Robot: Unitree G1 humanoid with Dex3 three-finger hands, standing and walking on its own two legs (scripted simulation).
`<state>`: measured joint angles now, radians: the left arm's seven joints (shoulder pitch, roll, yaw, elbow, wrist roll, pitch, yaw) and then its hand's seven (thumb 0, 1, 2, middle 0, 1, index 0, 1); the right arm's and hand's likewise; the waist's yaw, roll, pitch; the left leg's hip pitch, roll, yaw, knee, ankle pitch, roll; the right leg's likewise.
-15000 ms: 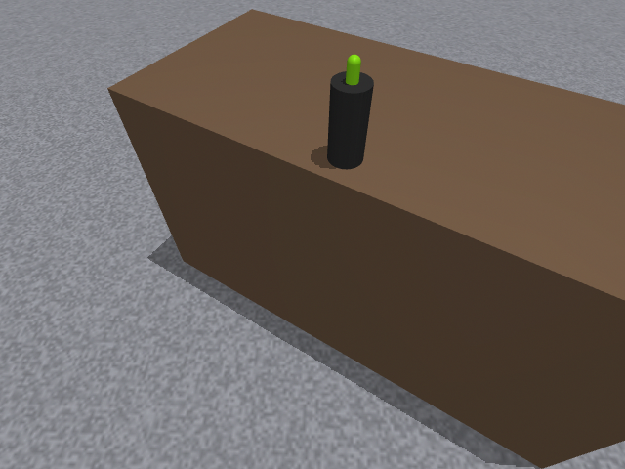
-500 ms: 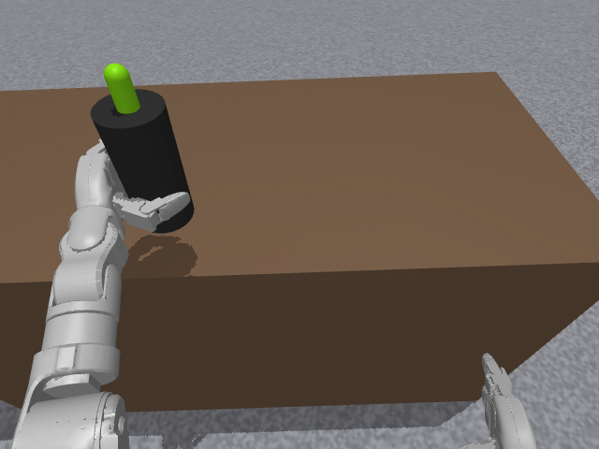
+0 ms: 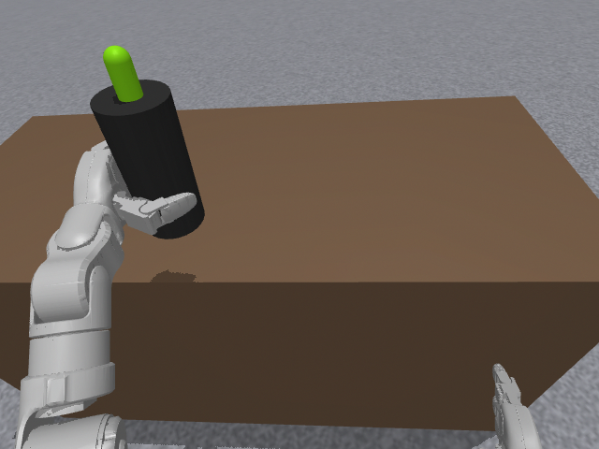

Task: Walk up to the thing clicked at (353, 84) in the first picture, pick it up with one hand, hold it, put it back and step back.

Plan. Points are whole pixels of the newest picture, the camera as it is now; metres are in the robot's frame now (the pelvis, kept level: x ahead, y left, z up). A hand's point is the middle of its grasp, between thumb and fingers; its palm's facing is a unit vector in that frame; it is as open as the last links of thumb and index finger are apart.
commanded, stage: lift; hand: left
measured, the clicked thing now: (150, 148) +0.36 +0.17 +0.27
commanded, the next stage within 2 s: hold in 0.32 s
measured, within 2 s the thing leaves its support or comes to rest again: neither
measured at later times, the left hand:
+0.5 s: hand (137, 173) +0.34 +0.18 +0.25, palm faces +0.13 -0.99 -0.04, open 10.8 cm
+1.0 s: hand (132, 162) +0.32 +0.17 +0.27, palm faces +0.11 -0.99 -0.04, open 10.7 cm
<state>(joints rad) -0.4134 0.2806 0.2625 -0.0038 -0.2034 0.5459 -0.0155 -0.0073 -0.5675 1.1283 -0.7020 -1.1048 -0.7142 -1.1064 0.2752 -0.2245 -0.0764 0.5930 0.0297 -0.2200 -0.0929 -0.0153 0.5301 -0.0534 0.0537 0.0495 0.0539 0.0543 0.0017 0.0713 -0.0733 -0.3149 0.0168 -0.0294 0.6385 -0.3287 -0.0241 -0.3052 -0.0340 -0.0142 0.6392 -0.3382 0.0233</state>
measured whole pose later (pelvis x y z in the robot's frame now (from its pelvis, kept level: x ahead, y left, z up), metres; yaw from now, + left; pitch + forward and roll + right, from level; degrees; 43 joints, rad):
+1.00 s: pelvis -0.01 +0.01 +0.00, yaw +0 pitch -1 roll +0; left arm -0.45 0.29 0.30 -0.24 -0.26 0.81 -0.02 -0.01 -0.56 1.11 -0.71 -1.08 -0.73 -1.08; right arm 0.24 -0.23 -0.09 0.70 0.05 -0.34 -0.09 -0.02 0.51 -0.06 0.05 0.05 0.05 0.05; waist 0.03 0.09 -0.08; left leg -0.29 0.01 -0.02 0.63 -0.32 -0.01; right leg -0.28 -0.04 -0.01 0.62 -0.32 0.03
